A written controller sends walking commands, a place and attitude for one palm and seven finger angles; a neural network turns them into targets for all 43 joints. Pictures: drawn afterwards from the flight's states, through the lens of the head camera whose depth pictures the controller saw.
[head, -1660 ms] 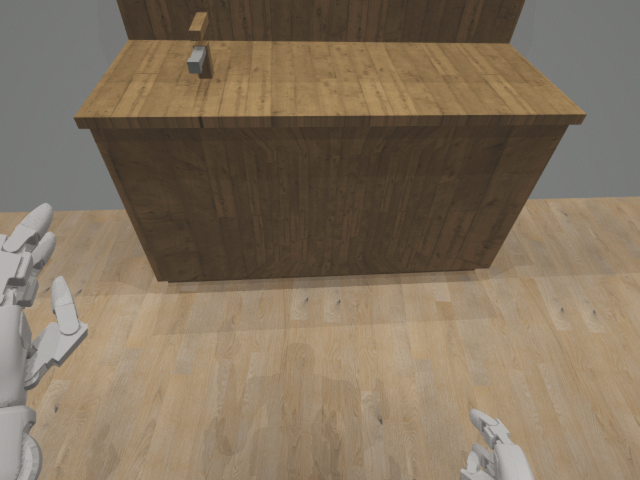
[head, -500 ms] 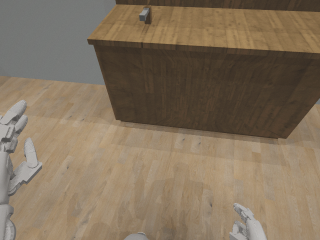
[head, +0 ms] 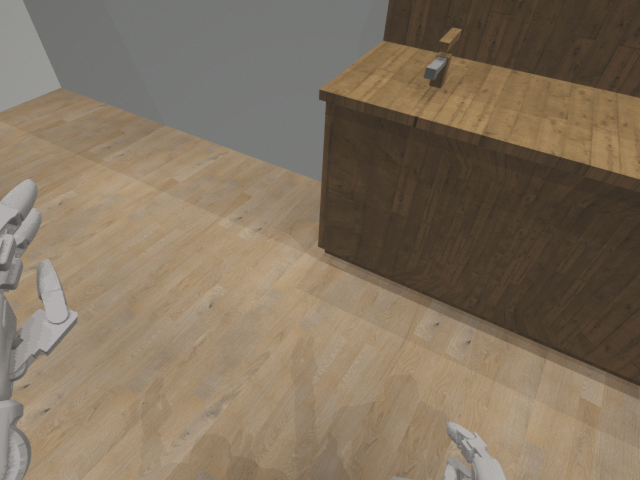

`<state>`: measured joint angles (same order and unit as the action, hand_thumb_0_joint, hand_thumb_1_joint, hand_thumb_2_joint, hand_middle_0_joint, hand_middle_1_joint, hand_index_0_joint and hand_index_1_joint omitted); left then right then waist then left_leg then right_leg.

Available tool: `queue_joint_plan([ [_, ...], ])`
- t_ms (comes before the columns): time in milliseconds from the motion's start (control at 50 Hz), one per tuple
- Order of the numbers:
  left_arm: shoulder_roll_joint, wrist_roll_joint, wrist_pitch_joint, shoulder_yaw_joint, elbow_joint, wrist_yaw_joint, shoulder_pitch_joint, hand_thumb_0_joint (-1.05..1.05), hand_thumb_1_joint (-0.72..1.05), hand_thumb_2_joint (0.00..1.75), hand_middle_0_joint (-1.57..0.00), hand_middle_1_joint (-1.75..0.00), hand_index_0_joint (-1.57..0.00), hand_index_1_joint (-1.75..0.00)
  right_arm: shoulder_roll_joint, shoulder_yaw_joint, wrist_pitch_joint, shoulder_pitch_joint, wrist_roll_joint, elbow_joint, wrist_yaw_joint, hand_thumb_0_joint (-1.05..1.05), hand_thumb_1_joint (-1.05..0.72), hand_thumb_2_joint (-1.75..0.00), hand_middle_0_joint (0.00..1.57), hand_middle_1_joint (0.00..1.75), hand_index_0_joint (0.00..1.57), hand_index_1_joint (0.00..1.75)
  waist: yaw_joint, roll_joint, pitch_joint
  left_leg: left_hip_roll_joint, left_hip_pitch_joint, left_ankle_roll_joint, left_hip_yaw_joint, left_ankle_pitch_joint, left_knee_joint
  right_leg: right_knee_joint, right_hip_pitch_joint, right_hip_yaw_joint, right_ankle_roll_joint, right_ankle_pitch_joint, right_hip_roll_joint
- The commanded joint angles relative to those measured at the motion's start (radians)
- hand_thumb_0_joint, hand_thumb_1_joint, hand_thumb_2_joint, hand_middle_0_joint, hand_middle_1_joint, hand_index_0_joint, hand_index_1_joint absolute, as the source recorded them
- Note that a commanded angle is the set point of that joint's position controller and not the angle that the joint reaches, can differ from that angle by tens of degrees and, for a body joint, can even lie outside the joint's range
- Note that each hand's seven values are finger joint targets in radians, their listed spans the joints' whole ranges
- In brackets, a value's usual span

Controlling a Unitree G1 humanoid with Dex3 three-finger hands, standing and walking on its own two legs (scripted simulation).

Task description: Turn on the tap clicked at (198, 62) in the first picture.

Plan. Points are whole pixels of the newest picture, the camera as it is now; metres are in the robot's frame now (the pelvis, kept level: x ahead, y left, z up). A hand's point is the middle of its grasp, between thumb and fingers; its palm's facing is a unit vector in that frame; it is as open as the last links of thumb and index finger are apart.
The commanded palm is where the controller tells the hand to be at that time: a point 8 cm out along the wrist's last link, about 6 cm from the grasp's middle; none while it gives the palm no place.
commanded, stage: walk to a spot facing it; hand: left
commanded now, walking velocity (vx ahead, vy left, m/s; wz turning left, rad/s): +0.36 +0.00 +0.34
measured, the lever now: (431, 72) +1.08 -0.22 +0.07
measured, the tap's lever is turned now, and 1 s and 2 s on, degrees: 0 0 0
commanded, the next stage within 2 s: turn to face it in 1.16 s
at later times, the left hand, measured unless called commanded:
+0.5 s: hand (92, 279) +0.25 +0.24 +0.18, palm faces +0.60 -0.68 -0.42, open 7.4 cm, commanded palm +0.19 +0.27 +0.18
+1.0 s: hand (110, 221) +0.34 +0.27 +0.17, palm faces +0.73 -0.53 -0.43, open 7.4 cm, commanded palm +0.27 +0.29 +0.18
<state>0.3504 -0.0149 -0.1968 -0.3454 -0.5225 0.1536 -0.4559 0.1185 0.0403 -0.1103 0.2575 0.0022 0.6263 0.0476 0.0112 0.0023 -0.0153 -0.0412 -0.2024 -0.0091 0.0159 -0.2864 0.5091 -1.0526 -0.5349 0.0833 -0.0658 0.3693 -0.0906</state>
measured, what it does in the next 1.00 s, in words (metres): walks ahead, turning left: right foot, then left foot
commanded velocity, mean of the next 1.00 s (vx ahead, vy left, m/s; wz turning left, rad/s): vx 0.32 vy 0.00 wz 0.44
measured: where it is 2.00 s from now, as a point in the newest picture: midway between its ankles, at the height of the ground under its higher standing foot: (314, 471)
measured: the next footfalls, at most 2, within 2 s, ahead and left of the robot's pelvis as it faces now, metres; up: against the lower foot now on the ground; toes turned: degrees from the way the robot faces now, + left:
right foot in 0.14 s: +0.12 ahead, -0.14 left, +0.00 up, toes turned -4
left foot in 0.58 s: +0.18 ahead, +0.13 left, +0.00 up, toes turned +23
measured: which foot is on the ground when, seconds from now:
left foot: down 0.00-0.14, up 0.16-0.56, down 0.58-0.88, up 0.90-1.00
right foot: up 0.00-0.12, down 0.14-0.58, up 0.60-0.86, down 0.88-1.00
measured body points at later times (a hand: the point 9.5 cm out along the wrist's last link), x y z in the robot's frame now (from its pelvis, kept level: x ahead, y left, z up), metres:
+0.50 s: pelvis +0.09 -0.04 +0.00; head +0.12 -0.03 +0.45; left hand +0.21 +0.28 +0.21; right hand +0.30 -0.28 -0.08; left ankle +0.13 +0.12 -0.70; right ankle +0.08 -0.13 -0.74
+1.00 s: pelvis +0.23 -0.03 -0.01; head +0.26 -0.06 +0.43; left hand +0.29 +0.29 +0.20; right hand +0.46 -0.17 -0.14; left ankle +0.15 +0.08 -0.66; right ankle +0.30 -0.12 -0.74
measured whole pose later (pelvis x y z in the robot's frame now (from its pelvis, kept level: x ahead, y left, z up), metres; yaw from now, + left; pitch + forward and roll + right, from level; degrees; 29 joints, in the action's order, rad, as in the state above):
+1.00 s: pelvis +0.23 -0.03 -0.01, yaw +24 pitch -1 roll +1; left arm 0.32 -0.02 -0.19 -0.34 -0.45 0.15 -0.40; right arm 0.21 0.02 -0.05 0.20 -0.01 0.70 0.05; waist 0.04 -0.07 0.05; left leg -0.05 -0.48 0.01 -0.03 -0.46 1.20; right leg -0.65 -0.30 0.22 0.02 0.32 -0.13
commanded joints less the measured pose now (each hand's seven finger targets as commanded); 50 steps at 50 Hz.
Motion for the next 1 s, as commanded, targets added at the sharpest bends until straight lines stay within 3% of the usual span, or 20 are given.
queue_joint_plan([
  [0, 0.120, 0.002, -0.057, -0.053, -0.122, 0.000, 0.145, 0.00, 0.90, 0.90, -0.20, -0.30, -0.20, -0.30, 0.192, -0.071, -0.057, -0.105, -0.004, -0.124, 0.028, 0.00, -0.90, -0.90, 0.20, 0.30, 0.20, 0.30, -0.011, -0.230, 0.070, -0.191, -0.169, -0.179, 0.189, -0.286, -0.302, 0.222, 0.126, 0.051, -0.005, 0.012, 0.024],
  [80, 0.131, 0.009, -0.035, -0.051, -0.092, 0.001, 0.173, 0.00, 0.90, 0.90, -0.20, -0.30, -0.20, -0.30, 0.185, -0.060, -0.043, -0.133, -0.012, -0.119, 0.034, 0.00, -0.90, -0.90, 0.20, 0.30, 0.20, 0.30, 0.007, -0.171, 0.021, -0.139, -0.224, -0.127, 0.141, -0.300, -0.106, 0.537, 0.397, 0.095, 0.001, -0.005, 0.079],
  [100, 0.149, 0.016, -0.029, -0.057, -0.096, 0.003, 0.180, 0.00, 0.90, 0.90, -0.20, -0.30, -0.20, -0.30, 0.175, -0.059, -0.036, -0.134, -0.012, -0.118, 0.034, 0.00, -0.90, -0.90, 0.20, 0.30, 0.20, 0.30, 0.011, -0.051, -0.014, -0.090, -0.302, -0.099, 0.099, -0.285, 0.072, 0.633, 0.505, -0.006, 0.034, 0.055, 0.012],
  [140, 0.242, 0.007, -0.025, -0.119, -0.134, 0.009, 0.186, 0.00, 0.90, 0.90, -0.20, -0.30, -0.20, -0.30, 0.169, -0.066, -0.031, -0.184, -0.013, -0.150, 0.031, 0.00, -0.90, -0.90, 0.20, 0.30, 0.20, 0.30, 0.031, 0.288, -0.042, 0.067, -0.573, -0.013, -0.021, -0.300, 0.679, 0.859, 0.594, -0.630, 0.229, 0.196, -0.398],
  [160, 0.238, 0.005, -0.038, -0.133, -0.137, 0.015, 0.188, 0.00, 0.90, 0.90, -0.20, -0.30, -0.20, -0.30, 0.184, -0.081, -0.034, -0.165, -0.025, -0.138, 0.023, 0.00, -0.90, -0.90, 0.20, 0.30, 0.20, 0.30, 0.010, 0.256, -0.064, 0.023, -0.545, -0.003, 0.041, -0.208, 0.782, 0.875, 0.518, -0.648, 0.236, 0.275, -0.406],
  [220, 0.236, -0.002, -0.063, -0.160, -0.163, 0.003, 0.072, 0.00, 0.90, 0.90, -0.20, -0.30, -0.20, -0.30, 0.177, -0.078, 0.009, -0.172, -0.010, -0.124, 0.017, 0.00, -0.90, -0.90, 0.20, 0.30, 0.20, 0.30, -0.003, 0.122, -0.022, -0.045, -0.518, 0.040, 0.019, -0.072, 0.829, 0.829, 0.408, -0.300, 0.202, 0.126, -0.321],
  [280, 0.222, -0.003, -0.072, -0.164, -0.167, 0.011, 0.046, 0.00, 0.90, 0.90, -0.20, -0.30, -0.20, -0.30, 0.179, -0.085, 0.017, -0.168, -0.010, -0.140, 0.028, 0.00, -0.90, -0.90, 0.20, 0.30, 0.20, 0.30, -0.009, 0.123, -0.016, -0.064, -0.476, 0.049, -0.037, -0.026, 0.663, 0.811, 0.420, -0.120, 0.186, -0.113, -0.284],
  [500, 0.170, -0.008, -0.050, -0.104, -0.235, 0.064, 0.112, 0.00, 0.90, 0.90, -0.20, -0.30, -0.20, -0.30, 0.180, -0.100, -0.001, -0.088, -0.011, -0.199, 0.037, 0.00, -0.90, -0.90, 0.20, 0.30, 0.20, 0.30, -0.005, 0.127, -0.054, 0.032, -0.085, 0.000, -0.259, -0.004, 0.038, 0.559, 0.392, 0.033, 0.159, -0.215, -0.243],
  [520, 0.161, -0.009, -0.053, -0.085, -0.247, 0.062, 0.121, 0.00, 0.90, 0.90, -0.20, -0.30, -0.20, -0.30, 0.192, -0.108, -0.005, -0.068, -0.005, -0.199, 0.045, 0.00, -0.90, -0.90, 0.20, 0.30, 0.20, 0.30, -0.031, 0.035, -0.080, 0.025, 0.057, -0.022, -0.227, 0.023, -0.018, 0.364, 0.314, 0.083, 0.120, -0.299, -0.204],
  [540, 0.168, -0.008, -0.068, -0.094, -0.279, 0.064, 0.140, 0.00, 0.90, 0.90, -0.20, -0.30, -0.20, -0.30, 0.211, -0.111, -0.006, -0.059, -0.002, -0.206, 0.043, 0.00, -0.90, -0.90, 0.20, 0.30, 0.20, 0.30, -0.058, -0.168, -0.138, -0.092, 0.215, -0.098, 0.006, 0.051, -0.083, 0.079, 0.159, 0.131, 0.062, -0.251, -0.119],
  [560, 0.163, -0.009, -0.088, -0.096, -0.304, 0.062, 0.147, 0.00, 0.90, 0.90, -0.20, -0.30, -0.20, -0.30, 0.220, -0.108, -0.011, -0.091, -0.001, -0.209, 0.030, 0.00, -0.90, -0.90, 0.20, 0.30, 0.20, 0.30, -0.035, -0.406, -0.137, -0.344, 0.340, -0.229, 0.431, 0.354, -0.159, -0.177, -0.094, 0.086, 0.017, 0.209, 0.027],
  [580, 0.216, 0.010, -0.101, -0.112, -0.257, 0.049, 0.173, 0.00, 0.90, 0.90, -0.20, -0.30, -0.20, -0.30, 0.207, -0.094, -0.018, -0.108, 0.003, -0.195, 0.011, 0.00, -0.90, -0.90, 0.20, 0.30, 0.20, 0.30, -0.031, -0.310, -0.124, -0.395, 0.273, -0.270, 0.533, 0.267, -0.194, -0.265, -0.150, -0.037, 0.043, 0.238, -0.003],
  [620, 0.278, 0.006, -0.093, -0.194, -0.311, 0.033, 0.114, 0.00, 0.90, 0.90, -0.20, -0.30, -0.20, -0.30, 0.199, -0.112, -0.017, -0.119, 0.007, -0.173, 0.011, 0.00, -0.90, -0.90, 0.20, 0.30, 0.20, 0.30, -0.022, -0.245, -0.108, -0.372, 0.217, -0.290, 0.468, 0.177, -0.168, -0.268, -0.220, -0.103, 0.029, 0.182, -0.055],
  [720, 0.173, -0.019, -0.093, -0.158, -0.312, 0.018, -0.030, 0.00, 0.90, 0.90, -0.20, -0.30, -0.20, -0.30, 0.179, -0.090, -0.044, -0.114, 0.007, -0.157, -0.002, 0.00, -0.90, -0.90, 0.20, 0.30, 0.20, 0.30, -0.001, -0.264, -0.077, -0.215, -0.056, -0.164, 0.086, 0.085, -0.219, 0.148, 0.078, 0.045, 0.010, 0.007, -0.023],
  [820, 0.130, -0.017, -0.055, -0.119, -0.106, 0.007, 0.022, 0.00, 0.90, 0.90, -0.20, -0.30, -0.20, -0.30, 0.178, -0.083, -0.027, -0.110, 0.009, -0.140, 0.026, 0.00, -0.90, -0.90, 0.20, 0.30, 0.20, 0.30, 0.004, -0.147, -0.060, -0.169, -0.127, -0.106, 0.002, -0.078, -0.061, 0.511, 0.345, 0.147, -0.005, -0.077, 0.062],
  [840, 0.135, -0.008, -0.043, -0.106, -0.096, 0.007, 0.070, 0.00, 0.90, 0.90, -0.20, -0.30, -0.20, -0.30, 0.172, -0.079, -0.022, -0.113, 0.011, -0.140, 0.029, 0.00, -0.90, -0.90, 0.20, 0.30, 0.20, 0.30, 0.003, -0.064, -0.061, -0.129, -0.210, -0.083, -0.011, -0.110, 0.074, 0.592, 0.441, 0.087, 0.015, -0.035, 0.026],
  [880, 0.233, -0.001, -0.019, -0.156, -0.059, 0.017, 0.109, 0.00, 0.90, 0.90, -0.20, -0.30, -0.20, -0.30, 0.152, -0.074, -0.014, -0.147, 0.008, -0.156, 0.030, 0.00, -0.90, -0.90, 0.20, 0.30, 0.20, 0.30, 0.035, 0.404, -0.059, 0.044, -0.565, -0.004, -0.094, -0.338, 0.676, 0.809, 0.587, -0.554, 0.213, 0.033, -0.403],
  [900, 0.214, -0.008, -0.029, -0.132, -0.084, 0.018, 0.168, 0.00, 0.90, 0.90, -0.20, -0.30, -0.20, -0.30, 0.189, -0.086, -0.025, -0.157, -0.004, -0.149, 0.026, 0.00, -0.90, -0.90, 0.20, 0.30, 0.20, 0.30, 0.020, 0.327, -0.021, -0.010, -0.560, 0.009, 0.011, -0.249, 0.782, 0.836, 0.501, -0.565, 0.227, 0.058, -0.428],
  [920, 0.227, -0.007, -0.039, -0.138, -0.107, 0.014, 0.167, 0.00, 0.90, 0.90, -0.20, -0.30, -0.20, -0.30, 0.188, -0.085, -0.018, -0.165, -0.003, -0.137, 0.021, 0.00, -0.90, -0.90, 0.20, 0.30, 0.20, 0.30, 0.014, 0.240, -0.007, -0.032, -0.581, 0.018, 0.013, -0.214, 0.845, 0.813, 0.499, -0.540, 0.243, 0.034, -0.425],
  [980, 0.194, 0.005, -0.062, -0.116, -0.162, 0.016, 0.103, 0.00, 0.90, 0.90, -0.20, -0.30, -0.20, -0.30, 0.173, -0.068, 0.018, -0.186, -0.005, -0.130, 0.020, 0.00, -0.90, -0.90, 0.20, 0.30, 0.20, 0.30, 0.007, 0.158, 0.011, -0.071, -0.504, 0.047, -0.027, -0.133, 0.770, 0.754, 0.438, -0.131, 0.183, -0.275, -0.329],
])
